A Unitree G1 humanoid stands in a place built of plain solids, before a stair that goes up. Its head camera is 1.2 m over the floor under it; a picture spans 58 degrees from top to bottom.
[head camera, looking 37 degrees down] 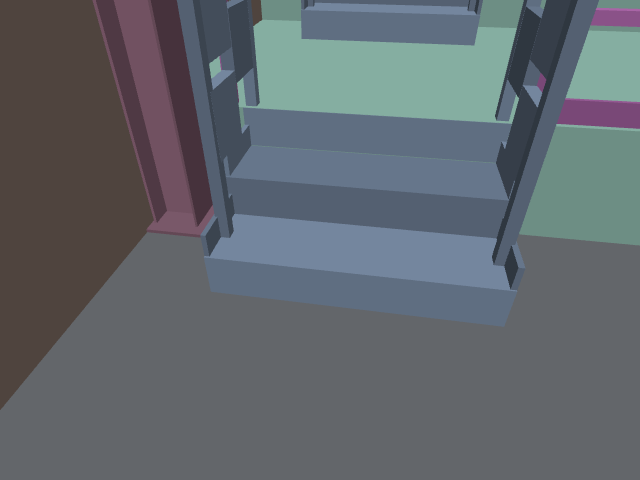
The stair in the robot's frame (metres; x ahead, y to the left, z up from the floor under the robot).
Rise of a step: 0.18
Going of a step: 0.30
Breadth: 1.12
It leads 9 degrees to the right of straight ahead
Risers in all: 3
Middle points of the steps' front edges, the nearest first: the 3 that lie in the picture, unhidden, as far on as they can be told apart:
1.16 -0.12 0.18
1.45 -0.17 0.35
1.75 -0.22 0.53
